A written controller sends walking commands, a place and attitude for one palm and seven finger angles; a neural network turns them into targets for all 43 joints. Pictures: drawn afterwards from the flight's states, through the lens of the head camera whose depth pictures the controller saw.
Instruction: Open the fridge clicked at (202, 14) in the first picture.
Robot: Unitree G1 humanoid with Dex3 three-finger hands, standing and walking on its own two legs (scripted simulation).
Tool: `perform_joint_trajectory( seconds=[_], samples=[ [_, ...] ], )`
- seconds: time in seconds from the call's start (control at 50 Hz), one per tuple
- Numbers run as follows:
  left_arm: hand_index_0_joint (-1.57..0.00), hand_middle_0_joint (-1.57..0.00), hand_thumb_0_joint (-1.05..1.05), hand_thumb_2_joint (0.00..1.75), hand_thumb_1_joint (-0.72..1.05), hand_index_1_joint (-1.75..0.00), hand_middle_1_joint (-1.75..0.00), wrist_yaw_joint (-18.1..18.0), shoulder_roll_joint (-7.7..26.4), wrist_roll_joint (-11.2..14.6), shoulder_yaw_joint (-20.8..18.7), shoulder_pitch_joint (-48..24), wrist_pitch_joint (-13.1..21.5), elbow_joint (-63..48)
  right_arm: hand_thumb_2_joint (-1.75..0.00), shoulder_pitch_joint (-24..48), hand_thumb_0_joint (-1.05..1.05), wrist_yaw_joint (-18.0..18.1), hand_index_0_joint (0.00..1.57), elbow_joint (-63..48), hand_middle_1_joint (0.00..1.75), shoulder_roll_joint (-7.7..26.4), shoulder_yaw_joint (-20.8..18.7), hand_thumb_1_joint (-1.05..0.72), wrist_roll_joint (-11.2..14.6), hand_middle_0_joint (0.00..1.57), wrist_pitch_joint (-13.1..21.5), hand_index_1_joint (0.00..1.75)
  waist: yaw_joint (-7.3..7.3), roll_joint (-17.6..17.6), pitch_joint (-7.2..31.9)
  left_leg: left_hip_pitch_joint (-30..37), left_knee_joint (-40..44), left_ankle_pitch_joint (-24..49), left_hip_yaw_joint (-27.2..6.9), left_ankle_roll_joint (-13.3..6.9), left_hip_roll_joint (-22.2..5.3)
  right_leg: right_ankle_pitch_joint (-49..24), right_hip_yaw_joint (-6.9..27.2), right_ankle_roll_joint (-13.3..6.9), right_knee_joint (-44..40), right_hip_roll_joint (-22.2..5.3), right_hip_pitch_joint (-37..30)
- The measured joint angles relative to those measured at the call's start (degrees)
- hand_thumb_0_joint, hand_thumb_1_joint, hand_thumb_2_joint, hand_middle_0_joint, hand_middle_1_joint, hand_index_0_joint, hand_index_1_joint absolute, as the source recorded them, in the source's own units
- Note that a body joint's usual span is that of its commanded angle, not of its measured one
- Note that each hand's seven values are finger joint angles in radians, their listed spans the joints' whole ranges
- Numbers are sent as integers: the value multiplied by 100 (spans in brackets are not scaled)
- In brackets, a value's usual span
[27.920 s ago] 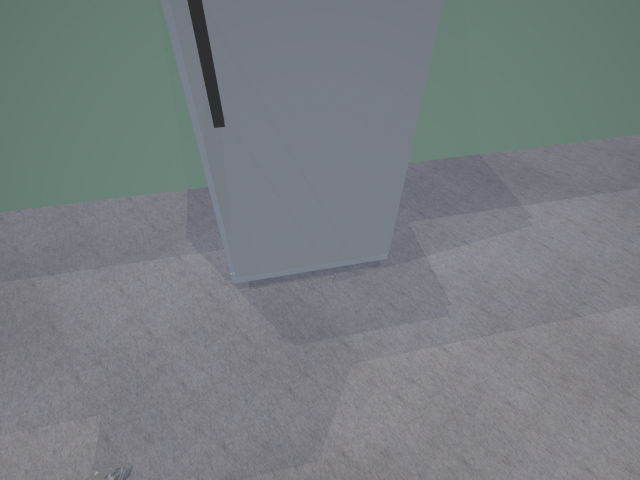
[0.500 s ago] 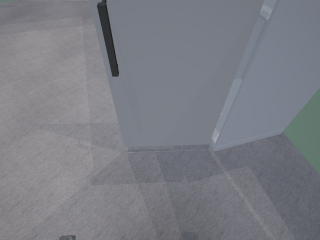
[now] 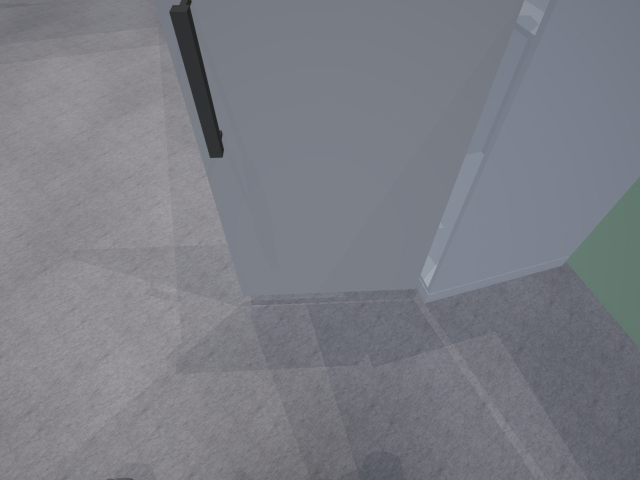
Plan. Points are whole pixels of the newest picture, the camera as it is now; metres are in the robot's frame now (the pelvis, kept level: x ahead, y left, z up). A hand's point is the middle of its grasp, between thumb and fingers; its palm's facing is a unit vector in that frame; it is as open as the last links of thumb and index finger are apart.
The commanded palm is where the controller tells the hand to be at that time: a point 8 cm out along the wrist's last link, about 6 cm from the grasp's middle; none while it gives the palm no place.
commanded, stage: look to check the result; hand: left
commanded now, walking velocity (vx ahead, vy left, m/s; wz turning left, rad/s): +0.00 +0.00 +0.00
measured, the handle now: (203, 85) +0.71 +0.25 +0.10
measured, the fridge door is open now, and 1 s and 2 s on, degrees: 76 76 76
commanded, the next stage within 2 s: stand and wait in 0.10 s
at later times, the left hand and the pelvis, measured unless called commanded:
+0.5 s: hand out of the picture +0.09 +0.23 -0.16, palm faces -0.06 -0.94 -0.33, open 7.4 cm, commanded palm none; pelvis +0.01 -0.01 +0.00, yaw -1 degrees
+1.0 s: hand out of the picture +0.08 +0.23 -0.16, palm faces -0.06 -0.94 -0.33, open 7.4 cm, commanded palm none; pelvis +0.00 -0.02 +0.00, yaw -1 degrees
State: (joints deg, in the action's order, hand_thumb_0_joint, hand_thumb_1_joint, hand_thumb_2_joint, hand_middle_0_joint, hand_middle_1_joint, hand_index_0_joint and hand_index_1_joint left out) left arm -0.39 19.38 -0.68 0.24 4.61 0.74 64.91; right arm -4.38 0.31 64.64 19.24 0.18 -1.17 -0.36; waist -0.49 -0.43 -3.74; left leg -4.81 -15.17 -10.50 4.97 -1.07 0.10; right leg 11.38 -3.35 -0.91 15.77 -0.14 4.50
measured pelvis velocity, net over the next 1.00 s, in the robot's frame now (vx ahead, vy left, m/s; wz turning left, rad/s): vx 0.00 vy -0.02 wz -0.02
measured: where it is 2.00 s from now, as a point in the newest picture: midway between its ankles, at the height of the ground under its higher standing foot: outside the picture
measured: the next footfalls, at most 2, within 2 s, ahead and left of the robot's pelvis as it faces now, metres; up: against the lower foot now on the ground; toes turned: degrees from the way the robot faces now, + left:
none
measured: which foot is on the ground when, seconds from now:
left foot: down 0.00-1.00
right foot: down 0.00-1.00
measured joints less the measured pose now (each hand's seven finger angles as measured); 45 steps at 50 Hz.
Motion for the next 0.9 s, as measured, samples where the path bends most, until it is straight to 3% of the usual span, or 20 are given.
perform_joint_trajectory(
  seconds=[0.9],
  samples=[
    [-20,-20,0,90,90,-30,-30,-11,-92,13,-7,78,9,9,-90,-232,1,29,20,95,30,-82,-3,-90,-5,21,-29,30,-44,-1,43,128,61,34,55,144,-176,-104,61,-139,-167,182,-141]
  ],
)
